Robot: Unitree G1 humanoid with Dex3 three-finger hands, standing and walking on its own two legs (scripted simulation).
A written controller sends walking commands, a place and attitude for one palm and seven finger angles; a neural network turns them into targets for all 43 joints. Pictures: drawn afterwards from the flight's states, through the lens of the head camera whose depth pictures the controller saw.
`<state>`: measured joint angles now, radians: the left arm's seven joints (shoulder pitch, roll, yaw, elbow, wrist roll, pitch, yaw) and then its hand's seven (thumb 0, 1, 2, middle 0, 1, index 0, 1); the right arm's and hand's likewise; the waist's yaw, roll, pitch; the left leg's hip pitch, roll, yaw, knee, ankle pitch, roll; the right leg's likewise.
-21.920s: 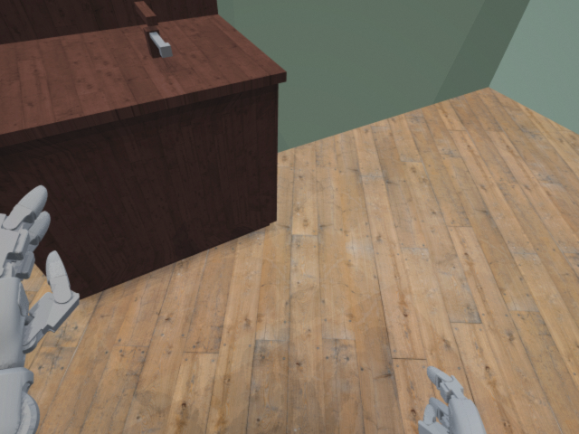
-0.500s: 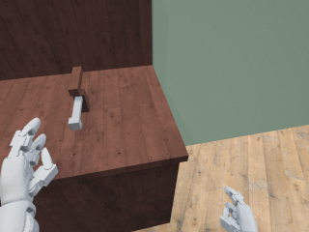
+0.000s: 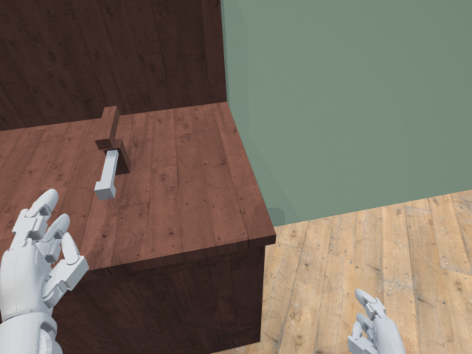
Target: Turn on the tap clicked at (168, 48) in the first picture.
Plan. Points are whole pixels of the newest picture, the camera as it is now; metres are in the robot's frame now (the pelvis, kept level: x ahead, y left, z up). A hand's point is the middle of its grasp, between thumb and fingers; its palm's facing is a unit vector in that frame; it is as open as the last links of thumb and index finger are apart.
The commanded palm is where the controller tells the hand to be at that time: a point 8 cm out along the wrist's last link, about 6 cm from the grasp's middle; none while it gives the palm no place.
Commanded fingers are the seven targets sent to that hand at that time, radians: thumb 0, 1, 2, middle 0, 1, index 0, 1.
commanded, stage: turn the palm inward beside the body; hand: left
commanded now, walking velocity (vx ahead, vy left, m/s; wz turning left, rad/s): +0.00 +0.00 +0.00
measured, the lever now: (105, 190) +0.36 +0.31 +0.10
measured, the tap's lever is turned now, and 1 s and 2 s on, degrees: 0 0 0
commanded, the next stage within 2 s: reach beside the lever's end, fingers flat in 0.28 s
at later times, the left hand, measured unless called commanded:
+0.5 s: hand (97, 242) +0.22 +0.23 +0.15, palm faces +0.47 -0.87 -0.13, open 7.4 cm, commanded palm +0.17 +0.27 +0.16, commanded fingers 0.00 0.90 0.90 -0.20 -0.30 -0.20 -0.30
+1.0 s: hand (96, 228) +0.25 +0.25 +0.14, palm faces +0.51 -0.86 -0.11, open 7.5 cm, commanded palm +0.20 +0.29 +0.14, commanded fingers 0.00 0.90 0.90 -0.19 -0.27 -0.19 -0.27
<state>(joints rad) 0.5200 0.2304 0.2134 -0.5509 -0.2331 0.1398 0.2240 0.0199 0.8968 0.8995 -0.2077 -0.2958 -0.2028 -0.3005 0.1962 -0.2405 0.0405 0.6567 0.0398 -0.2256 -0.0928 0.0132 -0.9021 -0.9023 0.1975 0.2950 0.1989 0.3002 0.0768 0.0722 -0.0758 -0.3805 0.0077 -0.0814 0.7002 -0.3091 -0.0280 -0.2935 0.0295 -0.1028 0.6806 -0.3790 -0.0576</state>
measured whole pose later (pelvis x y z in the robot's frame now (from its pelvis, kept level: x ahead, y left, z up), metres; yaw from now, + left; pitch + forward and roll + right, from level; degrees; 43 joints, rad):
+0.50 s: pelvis +0.03 +0.00 +0.00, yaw +0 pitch +1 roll +0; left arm 0.51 0.21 0.23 -0.52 -0.23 0.14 0.18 0.02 0.90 0.90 -0.21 -0.30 -0.20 -0.30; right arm 0.21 -0.24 0.03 0.63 0.03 -0.21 -0.09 0.01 -0.90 -0.90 0.20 0.29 0.20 0.30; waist 0.08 0.05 -0.09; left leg -0.34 0.00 -0.07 0.65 -0.33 -0.03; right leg -0.26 0.02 -0.09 0.65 -0.40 -0.05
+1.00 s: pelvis +0.01 +0.01 +0.01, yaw -1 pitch +0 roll +0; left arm 0.28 0.22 0.25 -0.28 -0.20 0.14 0.25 0.02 0.90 0.90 -0.21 -0.29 -0.20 -0.29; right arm 0.18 -0.23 0.04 0.67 0.03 -0.17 -0.10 0.01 -0.90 -0.90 0.20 0.30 0.20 0.30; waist 0.05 0.05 -0.05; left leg -0.34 0.00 -0.05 0.62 -0.28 -0.02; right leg -0.27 0.02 -0.07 0.62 -0.35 -0.05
